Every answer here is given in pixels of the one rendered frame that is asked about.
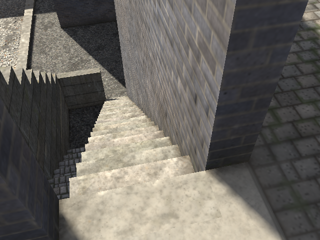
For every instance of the stairs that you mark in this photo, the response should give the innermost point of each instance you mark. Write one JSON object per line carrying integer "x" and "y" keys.
{"x": 126, "y": 148}

